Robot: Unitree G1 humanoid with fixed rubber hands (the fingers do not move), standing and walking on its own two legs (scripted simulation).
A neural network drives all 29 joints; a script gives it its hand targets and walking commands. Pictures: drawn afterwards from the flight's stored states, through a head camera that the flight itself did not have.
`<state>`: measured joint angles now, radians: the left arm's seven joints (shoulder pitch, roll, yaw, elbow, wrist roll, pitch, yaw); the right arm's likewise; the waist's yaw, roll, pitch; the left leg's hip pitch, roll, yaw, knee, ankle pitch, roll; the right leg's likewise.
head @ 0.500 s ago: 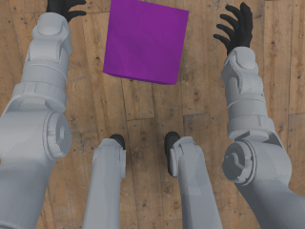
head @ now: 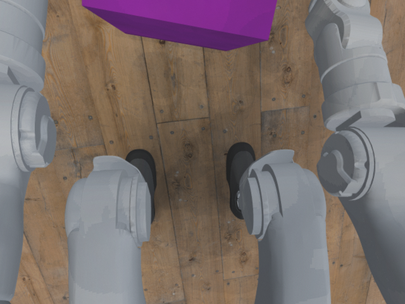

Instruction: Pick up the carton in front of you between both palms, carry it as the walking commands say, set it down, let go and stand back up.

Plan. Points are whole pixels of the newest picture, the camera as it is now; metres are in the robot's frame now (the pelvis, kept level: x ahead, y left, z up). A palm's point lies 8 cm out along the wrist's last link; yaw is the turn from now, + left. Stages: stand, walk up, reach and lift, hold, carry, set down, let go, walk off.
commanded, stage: reach and lift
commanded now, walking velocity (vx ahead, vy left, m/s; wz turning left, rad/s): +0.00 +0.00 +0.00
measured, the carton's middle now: out of the picture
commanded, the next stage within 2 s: none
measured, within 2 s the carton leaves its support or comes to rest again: leaves its support in 0.86 s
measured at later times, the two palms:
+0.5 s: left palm out of the picture +0.59 +0.17 -0.18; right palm out of the picture +0.56 -0.14 -0.19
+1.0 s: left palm out of the picture +0.57 +0.17 -0.13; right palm out of the picture +0.56 -0.13 -0.13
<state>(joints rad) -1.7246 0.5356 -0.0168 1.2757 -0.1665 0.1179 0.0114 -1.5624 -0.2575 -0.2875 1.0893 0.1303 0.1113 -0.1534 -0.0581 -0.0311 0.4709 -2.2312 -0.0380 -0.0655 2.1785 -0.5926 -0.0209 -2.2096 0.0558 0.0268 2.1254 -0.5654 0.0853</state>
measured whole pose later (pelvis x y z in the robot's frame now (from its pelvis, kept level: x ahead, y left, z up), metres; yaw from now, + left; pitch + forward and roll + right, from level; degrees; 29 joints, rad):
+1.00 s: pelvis +0.01 +0.00 +0.00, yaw +1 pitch +39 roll -3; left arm -1.42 0.28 0.14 0.87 -0.04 0.31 0.11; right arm -1.30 -0.13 -0.35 0.73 0.07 0.30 -0.21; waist -0.03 -0.02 0.25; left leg -2.23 -0.10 -0.08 2.18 -0.63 -0.05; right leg -2.22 0.11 0.08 2.15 -0.60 0.10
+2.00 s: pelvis +0.04 -0.01 +0.25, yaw +4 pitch +33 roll -1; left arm -0.75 -0.06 0.40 0.66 0.24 0.37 0.02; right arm -0.71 0.10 -0.46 0.61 -0.22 0.36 -0.06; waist -0.01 -0.01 -0.24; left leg -1.43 -0.09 -0.12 1.31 -0.46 -0.05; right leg -1.42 0.09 0.12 1.30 -0.45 0.06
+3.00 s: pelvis +0.09 -0.01 +0.39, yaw +4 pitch -3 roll +0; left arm -0.32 -0.17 0.30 0.39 0.30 0.61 -0.01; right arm -0.33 0.17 -0.31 0.40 -0.30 0.61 0.00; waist 0.00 0.00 -0.01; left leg -0.19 -0.04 -0.14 0.46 -0.22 -0.02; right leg -0.19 0.04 0.14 0.46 -0.22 0.02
